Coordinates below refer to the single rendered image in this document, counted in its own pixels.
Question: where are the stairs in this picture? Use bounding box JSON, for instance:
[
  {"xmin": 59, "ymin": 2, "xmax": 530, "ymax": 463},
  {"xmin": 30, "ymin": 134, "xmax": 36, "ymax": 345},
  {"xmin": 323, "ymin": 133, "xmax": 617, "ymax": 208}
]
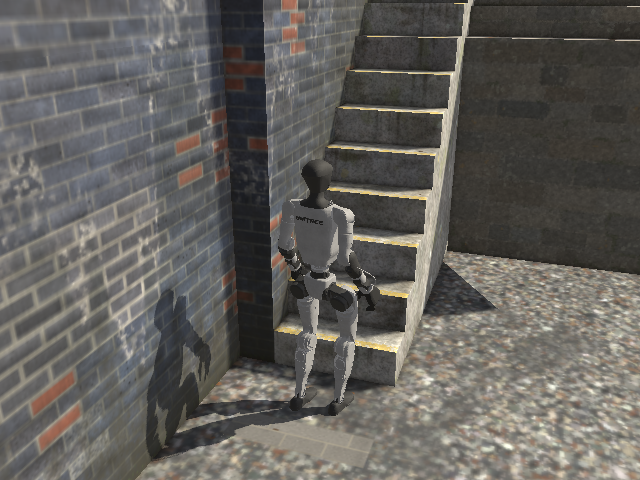
[{"xmin": 274, "ymin": 0, "xmax": 475, "ymax": 387}]

